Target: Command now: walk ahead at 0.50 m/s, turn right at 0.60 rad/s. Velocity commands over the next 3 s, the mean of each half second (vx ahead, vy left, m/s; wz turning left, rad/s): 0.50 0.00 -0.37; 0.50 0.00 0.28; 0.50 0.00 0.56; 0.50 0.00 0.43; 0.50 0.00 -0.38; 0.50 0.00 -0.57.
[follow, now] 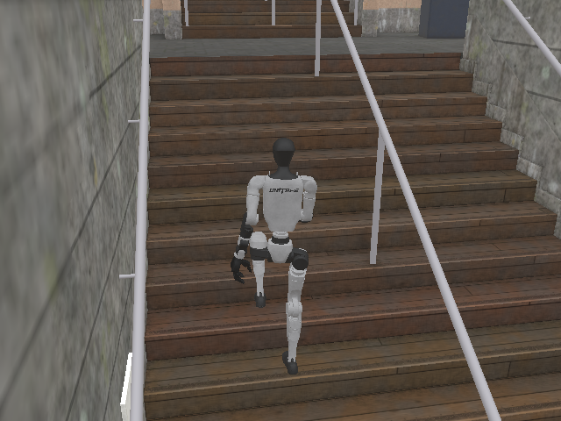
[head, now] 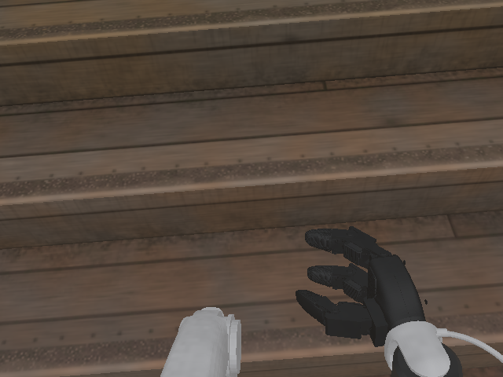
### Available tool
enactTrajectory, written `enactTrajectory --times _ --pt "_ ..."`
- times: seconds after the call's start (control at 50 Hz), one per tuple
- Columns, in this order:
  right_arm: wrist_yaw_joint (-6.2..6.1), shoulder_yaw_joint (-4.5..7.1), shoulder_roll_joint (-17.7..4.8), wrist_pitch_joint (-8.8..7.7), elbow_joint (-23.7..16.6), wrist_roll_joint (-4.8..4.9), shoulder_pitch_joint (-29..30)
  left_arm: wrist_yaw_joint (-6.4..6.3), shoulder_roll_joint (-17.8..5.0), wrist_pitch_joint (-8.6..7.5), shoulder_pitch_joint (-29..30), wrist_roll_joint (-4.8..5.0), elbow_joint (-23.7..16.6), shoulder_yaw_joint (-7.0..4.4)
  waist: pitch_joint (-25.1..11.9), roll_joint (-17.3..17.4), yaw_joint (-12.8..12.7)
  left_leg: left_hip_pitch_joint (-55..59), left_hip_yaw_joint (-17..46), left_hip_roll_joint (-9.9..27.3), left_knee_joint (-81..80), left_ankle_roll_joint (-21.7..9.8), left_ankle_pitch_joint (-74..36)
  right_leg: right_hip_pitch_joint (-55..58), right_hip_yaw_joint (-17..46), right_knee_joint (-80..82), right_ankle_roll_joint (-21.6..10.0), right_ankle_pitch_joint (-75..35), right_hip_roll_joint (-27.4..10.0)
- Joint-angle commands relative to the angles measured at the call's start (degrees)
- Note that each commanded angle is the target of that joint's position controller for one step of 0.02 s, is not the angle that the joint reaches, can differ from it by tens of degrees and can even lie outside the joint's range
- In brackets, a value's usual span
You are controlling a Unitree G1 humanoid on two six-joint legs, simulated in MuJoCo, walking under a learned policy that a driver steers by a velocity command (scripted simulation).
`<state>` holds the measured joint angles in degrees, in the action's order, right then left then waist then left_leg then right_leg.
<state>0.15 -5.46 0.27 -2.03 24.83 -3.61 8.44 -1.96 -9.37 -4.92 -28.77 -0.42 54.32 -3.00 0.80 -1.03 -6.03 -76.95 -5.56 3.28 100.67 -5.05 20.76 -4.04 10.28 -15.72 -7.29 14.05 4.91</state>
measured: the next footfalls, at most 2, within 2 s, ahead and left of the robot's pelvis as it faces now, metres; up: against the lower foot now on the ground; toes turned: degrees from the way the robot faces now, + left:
left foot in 0.08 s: +0.24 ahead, +0.12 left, +0.17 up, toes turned +1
right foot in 0.60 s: +0.54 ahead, -0.22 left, +0.33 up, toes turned -19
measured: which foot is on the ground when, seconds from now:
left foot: up 0.00-0.06, down 0.08-0.62, up 0.64-1.00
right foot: down 0.00-0.08, up 0.10-0.58, down 0.60-1.00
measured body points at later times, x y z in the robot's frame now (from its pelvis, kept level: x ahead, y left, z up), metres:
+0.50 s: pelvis +0.28 -0.02 +0.16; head +0.33 -0.02 +0.60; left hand +0.61 +0.05 +0.12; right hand +0.13 -0.21 +0.03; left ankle +0.20 +0.12 -0.58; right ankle +0.36 -0.17 -0.30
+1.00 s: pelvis +0.56 -0.13 +0.32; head +0.55 -0.15 +0.77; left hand +0.51 +0.10 +0.18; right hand +0.78 -0.32 +0.24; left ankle +0.62 +0.00 -0.08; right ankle +0.51 -0.21 -0.42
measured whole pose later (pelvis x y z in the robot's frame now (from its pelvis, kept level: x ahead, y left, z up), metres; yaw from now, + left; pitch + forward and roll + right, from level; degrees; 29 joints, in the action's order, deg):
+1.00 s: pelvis +0.56 -0.13 +0.32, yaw -1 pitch +2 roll +0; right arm -2.5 1.4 -4.2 -0.1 36.0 -1.6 -2.0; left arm 0.6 -8.7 -8.3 -28.8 -2.2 59.2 -2.4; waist -3.4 1.9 -0.2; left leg -73.6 2.8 -2.9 124.7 -7.8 7.6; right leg -10.3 -16.8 -29.2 -1.6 20.4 -4.5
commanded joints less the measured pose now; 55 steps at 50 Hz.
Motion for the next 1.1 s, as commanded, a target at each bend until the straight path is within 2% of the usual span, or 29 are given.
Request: enactTrajectory --times 0.02,0.06,0.08,0.1,0.12,0.14,0.16,0.2,0.24,0.32,0.42,0.46,0.52,0.54,0.56,0.58,0.6,0.62,0.64,0.66,0.68,0.7,0.74,0.78,0.86,0.92,1.0,1.06,1.1 --pt "-0.18 2.25 -4.45 -0.38 -2.64 1.76 -1.58 -1.36 -9.80 -0.49 3.69 0.68 -7.01 -2.82 -14.04 -2.49 7.53 46.87 -5.66 -6.05 -24.31 -2.23 2.84 -12.52 1.60 2.64 -4.15 -76.71 -9.05" --pt "-1.73 6.90 -13.74 0.21 1.85 4.16 -18.60 0.22 -15.59 -3.11 9.30 1.22 -10.14 -5.09 -25.03 -6.93 16.82 58.78 -0.36 -6.20 -38.23 -2.36 2.91 -0.87 6.34 -17.10 -3.60 -96.76 -12.39" --pt "-1.96 8.58 -17.20 -0.54 4.16 3.34 -23.89 1.95 -16.01 -4.95 13.22 1.65 -11.46 -5.70 -27.66 -3.65 20.13 68.94 5.37 -4.19 -49.06 -3.30 2.62 -4.70 5.65 -31.69 -2.20 -86.93 -9.48" --pt "-2.00 10.08 -21.07 -1.34 6.57 1.54 -26.53 3.88 -6.48 -6.10 14.50 1.82 -14.68 -4.11 -28.27 13.61 17.83 81.80 32.88 13.57 -61.45 -11.02 -8.02 -24.94 2.28 -58.16 1.75 -20.68 2.13" --pt "-2.82 10.75 -20.80 0.47 5.93 1.70 -20.89 4.39 -6.62 -5.48 9.87 -0.65 -16.53 -4.27 -29.46 17.59 13.60 75.77 59.12 20.51 -77.08 -16.49 -6.20 -35.38 2.81 -85.49 3.85 -2.07 4.81" --pt "-2.55 9.97 -15.49 -0.03 8.02 2.59 -16.33 4.45 -3.57 -4.39 11.20 -2.46 -18.18 -3.42 -19.40 7.56 7.89 69.41 52.48 18.26 -76.68 -14.73 11.64 -41.53 0.85 -89.69 3.29 -7.51 1.03" --pt "-2.38 8.87 -10.56 -0.92 12.33 3.42 -16.51 3.93 -0.56 -3.28 12.64 -3.67 -18.23 -2.03 -8.09 -0.65 6.24 61.95 44.03 16.11 -74.78 -12.02 20.93 -46.90 -2.46 -92.36 2.02 -11.19 -1.24" --pt "-2.19 7.34 -4.80 -3.01 20.05 1.68 -21.63 2.59 3.64 -0.88 14.04 -3.49 -19.87 0.49 -0.38 -2.86 3.70 53.14 31.01 12.73 -76.16 -7.62 11.62 -51.32 -0.34 -100.33 -0.08 -10.05 -1.60" --pt "-0.90 7.58 -5.53 -5.38 25.95 0.81 -25.20 1.90 5.13 1.68 16.40 -1.47 -21.67 1.83 2.01 1.34 2.78 54.76 22.05 11.84 -78.99 -5.50 -0.31 -58.35 2.74 -105.35 -0.87 -4.77 -0.35" --pt "-0.04 8.29 -10.46 -6.89 27.76 1.97 -24.08 2.44 2.30 2.69 25.81 -1.57 -26.13 2.08 3.59 -0.07 0.85 52.90 7.86 10.21 -85.86 -2.94 -8.78 -59.49 0.82 -88.95 0.15 -3.93 -2.75" --pt "-0.79 9.76 -16.82 -8.34 30.79 1.35 -35.72 0.55 3.25 2.73 35.09 -2.53 -27.99 1.73 0.95 4.47 6.47 77.58 9.66 13.99 -90.21 -6.61 -15.11 -79.44 -5.63 -103.16 -0.50 6.64 -5.51" --pt "-1.53 9.54 -15.65 -8.00 32.31 1.06 -41.23 0.53 4.70 2.46 43.61 -2.14 -30.85 2.91 2.02 4.58 9.87 86.85 9.75 14.56 -91.98 -6.00 -9.22 -88.81 -8.04 -101.93 -0.86 14.40 -8.77" --pt "-3.62 9.23 -13.52 -6.09 34.82 1.95 -45.42 2.41 5.83 2.88 54.39 -1.50 -37.69 5.12 2.07 7.11 12.11 86.64 6.08 11.86 -101.12 -5.09 -9.79 -81.87 -13.52 -84.68 0.18 17.68 -14.16" --pt "-3.75 9.20 -13.29 -5.25 33.12 3.91 -41.53 4.43 8.60 3.13 52.02 0.29 -37.54 6.98 1.71 3.71 10.21 71.51 1.13 9.81 -109.22 -6.07 -15.71 -56.61 -17.37 -61.92 -0.40 12.81 -14.31" --pt "-2.87 8.92 -13.85 -4.77 31.33 4.21 -39.65 4.87 8.00 3.20 49.02 1.47 -35.11 6.01 -2.68 1.29 10.59 63.84 0.57 8.74 -108.14 -7.37 -30.97 -35.25 -24.25 -53.44 -0.17 7.90 -9.56" --pt "-1.51 9.68 -18.91 -5.38 31.06 4.12 -42.01 3.88 6.01 3.53 39.49 0.79 -31.86 4.31 -10.16 5.79 8.53 68.94 -0.21 10.93 -96.40 -6.76 -71.66 -23.36 -26.15 -55.22 -0.71 11.99 -3.43" --pt "-0.51 11.15 -24.17 -6.19 30.25 3.95 -39.91 3.07 3.23 3.75 23.46 1.39 -27.36 2.37 -18.45 12.08 1.93 75.43 0.17 12.63 -82.88 -5.07 -93.28 -15.37 -24.23 -50.69 -1.82 7.83 -1.06" --pt "0.88 12.18 -27.08 -7.47 28.58 5.15 -36.08 2.17 -2.04 3.65 12.51 0.48 -25.36 0.36 -25.17 14.74 -4.65 75.36 1.11 11.56 -68.72 -2.39 -95.48 -6.29 -17.07 -44.41 -2.98 4.17 -2.28" --pt "2.36 11.66 -22.67 -8.24 25.09 7.29 -36.33 1.53 -6.70 1.40 6.92 -2.22 -23.28 -1.37 -29.31 6.67 -6.34 54.27 4.18 4.64 -46.69 1.53 -72.15 9.37 7.53 -32.92 -6.44 6.23 -15.66" --pt "3.54 11.64 -18.06 -8.19 21.45 6.55 -33.95 1.32 -14.81 1.81 4.90 -2.38 -22.56 -4.20 -35.72 -11.31 -6.67 47.13 7.73 -6.68 -18.39 2.93 -10.72 11.80 33.19 -10.16 -7.19 -3.17 -29.49" --pt "2.66 12.02 -14.06 -7.40 21.05 4.46 -35.96 2.33 -14.35 1.91 11.79 -2.44 -22.36 -4.29 -35.26 -6.55 -2.70 41.34 20.38 -6.68 4.34 2.56 -11.41 5.77 38.38 -6.74 -6.43 6.75 -29.79" --pt "1.40 11.73 -10.62 -6.06 17.97 3.98 -33.19 3.10 -10.95 1.68 18.93 -1.57 -20.24 -3.53 -26.62 -1.94 3.08 36.97 15.99 -2.19 8.99 2.49 -16.27 -3.04 31.37 -5.62 -5.33 21.56 -29.58" --pt "0.19 10.83 -8.39 -5.12 14.41 1.61 -27.68 3.03 -3.21 -0.44 20.31 0.19 -12.61 -1.71 -7.29 0.03 7.29 29.65 10.44 0.60 10.26 0.96 -20.14 -17.06 14.81 -8.78 -3.37 18.73 -24.22" --pt "-0.25 8.69 -4.44 -3.37 13.51 2.04 -28.65 2.42 2.93 -1.04 18.55 -1.75 -7.70 0.14 -2.63 -0.93 11.33 25.34 13.32 -0.05 14.96 -0.59 -19.71 -22.11 3.89 -8.92 -0.72 7.09 -22.87" --pt "-1.21 8.17 -5.01 -0.44 13.82 2.32 -23.91 2.05 1.84 -3.58 12.15 -2.07 -2.86 0.80 1.59 1.83 10.58 16.15 13.95 -3.61 11.74 -0.74 -19.26 -20.77 -10.59 -4.25 2.57 -3.99 -22.68" --pt "-3.01 7.10 -3.38 1.18 11.31 2.16 -16.75 2.62 -2.45 -5.04 6.63 -1.84 0.37 0.39 1.33 -1.33 9.99 2.16 10.40 -6.06 30.76 -2.31 -13.97 -13.30 -11.68 0.05 2.64 -0.36 -23.77" --pt "-2.55 5.85 -4.96 2.49 5.01 1.98 -4.15 2.24 -3.44 -4.05 1.46 -1.90 2.01 0.44 4.63 -0.32 9.19 -2.46 7.02 -4.06 17.84 -3.08 -11.42 -9.70 -18.90 4.15 5.44 5.43 -19.44" --pt "-1.45 6.08 -6.78 3.78 1.47 2.91 2.74 -0.75 -7.67 -3.65 -3.92 -1.70 1.74 -0.50 3.05 -5.55 6.05 -0.99 -0.18 -0.63 6.16 -2.05 -3.88 -1.07 -20.27 12.66 1.11 -3.48 -21.25" --pt "-0.46 5.40 -5.04 3.94 0.31 2.85 6.96 -2.60 -8.04 -2.88 -6.13 -0.74 2.16 -0.62 2.53 -4.20 4.41 2.23 -1.91 1.85 -4.60 -3.76 3.74 8.17 -22.91 14.99 0.02 -16.97 -21.87"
